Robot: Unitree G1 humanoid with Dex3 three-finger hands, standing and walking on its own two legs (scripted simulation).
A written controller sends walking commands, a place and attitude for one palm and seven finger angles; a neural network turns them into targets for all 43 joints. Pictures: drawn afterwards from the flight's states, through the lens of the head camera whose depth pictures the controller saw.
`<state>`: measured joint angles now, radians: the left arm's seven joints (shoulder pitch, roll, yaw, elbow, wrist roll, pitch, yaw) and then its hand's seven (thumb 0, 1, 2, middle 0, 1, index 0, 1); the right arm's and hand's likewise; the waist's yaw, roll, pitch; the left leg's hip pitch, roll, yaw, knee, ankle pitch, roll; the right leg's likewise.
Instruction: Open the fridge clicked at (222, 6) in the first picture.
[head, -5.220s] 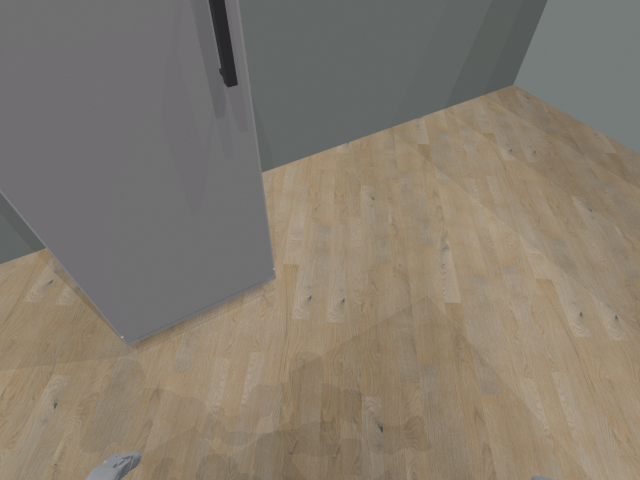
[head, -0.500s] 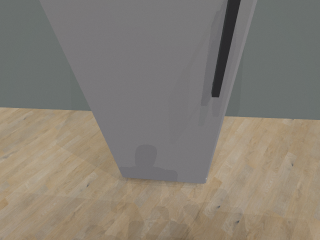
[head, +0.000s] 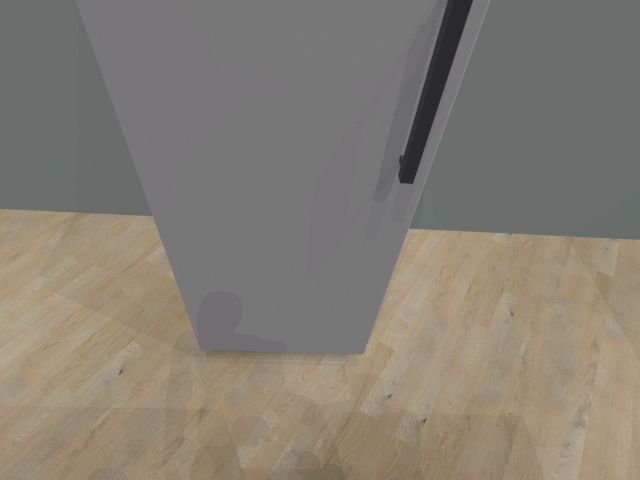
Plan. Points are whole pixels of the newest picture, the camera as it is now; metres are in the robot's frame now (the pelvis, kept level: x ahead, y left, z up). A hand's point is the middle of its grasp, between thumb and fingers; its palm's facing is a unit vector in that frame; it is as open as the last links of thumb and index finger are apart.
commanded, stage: come to a stop and stand still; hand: right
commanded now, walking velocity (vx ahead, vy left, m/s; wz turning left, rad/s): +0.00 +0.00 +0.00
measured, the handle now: (427, 92) +0.58 -0.12 +0.21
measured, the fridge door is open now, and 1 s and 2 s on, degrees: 0 0 0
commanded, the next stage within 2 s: look again from close up in 0.50 s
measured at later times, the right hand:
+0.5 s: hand out of the picture +0.05 -0.24 -0.18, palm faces -0.01 +0.98 -0.22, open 7.3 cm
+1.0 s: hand out of the picture -0.01 -0.20 -0.18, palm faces -0.04 +0.97 -0.24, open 7.4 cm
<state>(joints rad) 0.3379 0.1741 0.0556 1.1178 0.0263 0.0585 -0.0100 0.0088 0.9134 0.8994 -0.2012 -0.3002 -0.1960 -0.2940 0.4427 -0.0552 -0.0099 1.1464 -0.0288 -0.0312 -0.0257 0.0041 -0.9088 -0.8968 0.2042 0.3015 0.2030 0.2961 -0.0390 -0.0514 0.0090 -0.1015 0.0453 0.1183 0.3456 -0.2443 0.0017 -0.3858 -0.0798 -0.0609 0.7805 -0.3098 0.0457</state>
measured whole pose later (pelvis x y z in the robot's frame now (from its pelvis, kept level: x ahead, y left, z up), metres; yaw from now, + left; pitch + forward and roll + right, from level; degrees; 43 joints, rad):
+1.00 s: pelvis -0.02 -0.02 -0.01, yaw +2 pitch -1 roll -1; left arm 0.30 0.18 0.00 1.06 0.02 0.01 0.00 0.01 0.92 0.90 -0.20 -0.30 -0.20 -0.29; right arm 0.29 -0.16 0.02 1.09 -0.02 0.00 -0.02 0.00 -0.91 -0.90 0.20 0.30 0.20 0.30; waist 0.01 -0.05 0.03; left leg -0.22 0.08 0.07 0.57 -0.32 -0.03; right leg -0.26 -0.07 -0.11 0.52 -0.24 0.02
